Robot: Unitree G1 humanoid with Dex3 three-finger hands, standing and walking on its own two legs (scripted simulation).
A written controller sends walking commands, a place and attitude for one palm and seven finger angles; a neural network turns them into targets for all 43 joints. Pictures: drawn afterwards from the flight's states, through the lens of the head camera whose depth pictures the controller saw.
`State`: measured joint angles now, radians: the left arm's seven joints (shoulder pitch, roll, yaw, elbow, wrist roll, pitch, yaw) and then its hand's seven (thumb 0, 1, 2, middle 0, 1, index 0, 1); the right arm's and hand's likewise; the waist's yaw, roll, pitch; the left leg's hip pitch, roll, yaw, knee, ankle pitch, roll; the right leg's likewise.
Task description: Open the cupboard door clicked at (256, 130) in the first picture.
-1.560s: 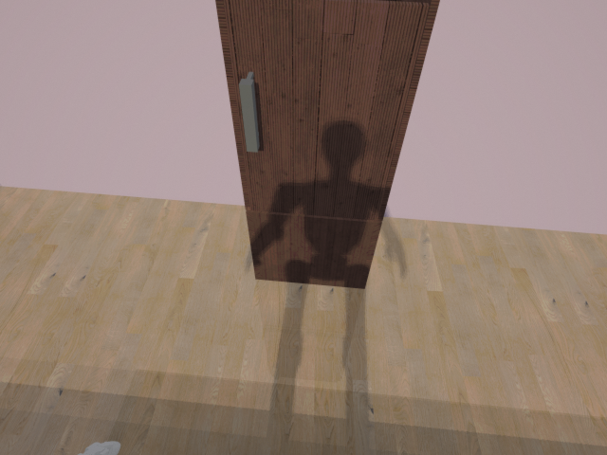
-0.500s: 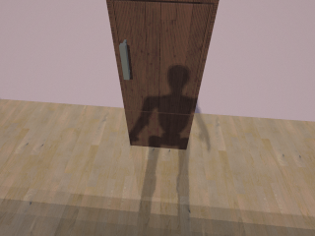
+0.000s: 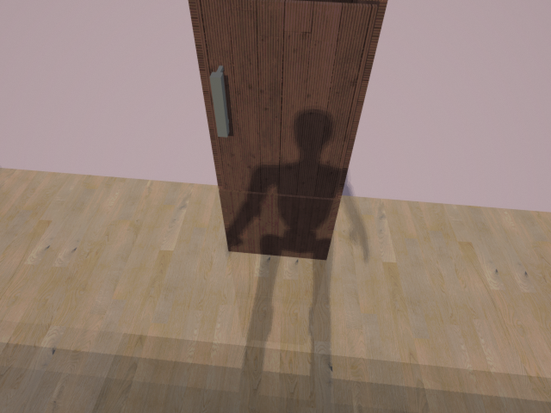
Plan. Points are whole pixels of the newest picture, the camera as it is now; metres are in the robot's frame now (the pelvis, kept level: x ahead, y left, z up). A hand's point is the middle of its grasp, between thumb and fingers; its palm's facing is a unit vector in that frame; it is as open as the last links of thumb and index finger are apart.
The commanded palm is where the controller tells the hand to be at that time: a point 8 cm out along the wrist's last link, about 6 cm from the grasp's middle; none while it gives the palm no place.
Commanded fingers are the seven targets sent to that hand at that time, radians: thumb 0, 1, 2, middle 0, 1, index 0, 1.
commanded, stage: take the last steps up to it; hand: left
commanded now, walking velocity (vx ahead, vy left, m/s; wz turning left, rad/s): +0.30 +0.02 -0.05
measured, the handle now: (222, 102) +0.84 +0.20 +0.00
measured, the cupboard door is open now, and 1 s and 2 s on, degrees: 0 0 0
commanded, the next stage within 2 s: come to a stop and stand still in 0.72 s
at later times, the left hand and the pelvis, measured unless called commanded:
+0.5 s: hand out of the picture +0.10 +0.20 -0.19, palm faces -0.03 -0.99 -0.14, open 7.4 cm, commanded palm none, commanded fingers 0.00 0.90 0.90 -0.20 -0.30 -0.20 -0.30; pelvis +0.10 +0.02 -0.01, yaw -2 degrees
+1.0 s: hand (194, 333) +0.30 +0.18 -0.20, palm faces +0.04 -0.98 -0.18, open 7.2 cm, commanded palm none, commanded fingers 0.00 0.90 0.90 -0.20 -0.30 -0.20 -0.30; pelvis +0.26 +0.01 -0.02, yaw -1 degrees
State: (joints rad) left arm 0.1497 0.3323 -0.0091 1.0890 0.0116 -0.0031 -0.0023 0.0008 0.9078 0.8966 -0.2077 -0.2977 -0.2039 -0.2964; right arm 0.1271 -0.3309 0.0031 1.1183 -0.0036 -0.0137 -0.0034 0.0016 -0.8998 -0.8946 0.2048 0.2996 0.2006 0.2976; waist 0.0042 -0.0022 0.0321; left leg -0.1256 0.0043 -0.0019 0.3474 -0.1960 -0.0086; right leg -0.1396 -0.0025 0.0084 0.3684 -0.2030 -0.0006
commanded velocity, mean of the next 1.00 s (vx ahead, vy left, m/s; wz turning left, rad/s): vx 0.14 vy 0.01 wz -0.02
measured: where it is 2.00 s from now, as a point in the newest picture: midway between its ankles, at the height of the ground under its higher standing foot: outside the picture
